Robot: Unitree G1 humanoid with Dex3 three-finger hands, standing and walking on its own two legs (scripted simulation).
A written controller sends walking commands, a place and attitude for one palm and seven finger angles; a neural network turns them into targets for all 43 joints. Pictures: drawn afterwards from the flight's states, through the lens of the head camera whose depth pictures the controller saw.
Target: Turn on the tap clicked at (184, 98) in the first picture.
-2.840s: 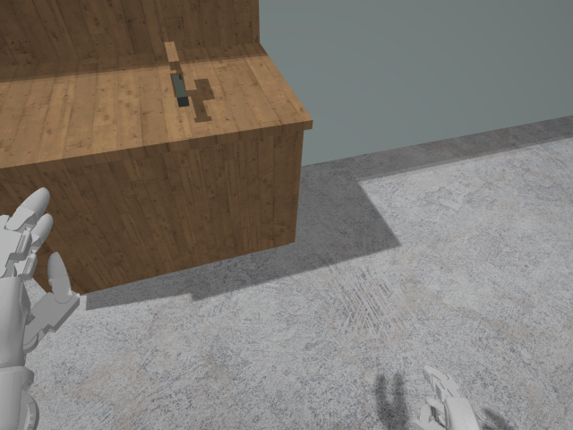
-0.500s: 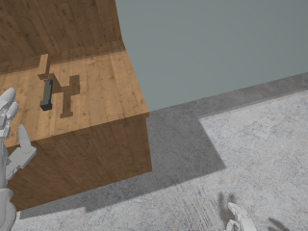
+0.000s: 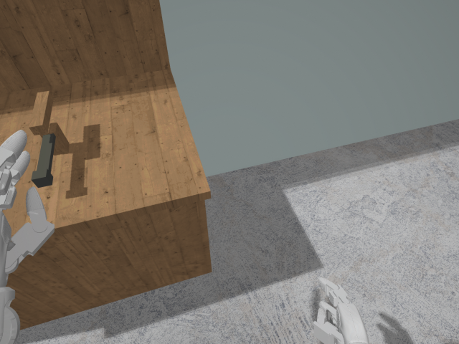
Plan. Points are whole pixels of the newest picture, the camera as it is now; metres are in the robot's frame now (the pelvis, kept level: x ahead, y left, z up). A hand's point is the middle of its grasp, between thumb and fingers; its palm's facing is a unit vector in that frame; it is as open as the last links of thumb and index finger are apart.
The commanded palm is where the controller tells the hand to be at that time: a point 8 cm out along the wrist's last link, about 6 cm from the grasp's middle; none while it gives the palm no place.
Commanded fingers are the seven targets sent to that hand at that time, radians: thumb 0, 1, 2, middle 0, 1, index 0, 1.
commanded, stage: come to a stop and stand still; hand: left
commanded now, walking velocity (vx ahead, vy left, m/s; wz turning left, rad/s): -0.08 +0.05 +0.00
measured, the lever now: (42, 178) +0.42 +0.43 +0.01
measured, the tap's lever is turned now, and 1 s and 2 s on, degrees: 0 0 0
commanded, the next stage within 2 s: look again from close up in 1.40 s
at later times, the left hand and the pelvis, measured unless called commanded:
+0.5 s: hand (28, 234) +0.21 +0.26 +0.17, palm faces +0.33 -0.88 -0.35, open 7.4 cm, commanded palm +0.14 +0.30 +0.18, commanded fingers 0.00 0.90 0.90 -0.20 -0.30 -0.20 -0.30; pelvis -0.03 +0.02 +0.00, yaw -3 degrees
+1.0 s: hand (0, 240) +0.20 +0.30 +0.16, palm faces +0.39 -0.85 -0.35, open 7.4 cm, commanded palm +0.14 +0.32 +0.18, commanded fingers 0.00 0.90 0.90 -0.20 -0.30 -0.20 -0.30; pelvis -0.02 +0.04 +0.01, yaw +1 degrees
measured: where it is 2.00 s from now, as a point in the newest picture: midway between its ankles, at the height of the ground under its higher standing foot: outside the picture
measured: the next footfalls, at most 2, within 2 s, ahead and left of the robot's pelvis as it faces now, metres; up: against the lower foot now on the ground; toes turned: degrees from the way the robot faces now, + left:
none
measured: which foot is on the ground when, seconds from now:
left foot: down 0.00-1.00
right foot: down 0.00-1.00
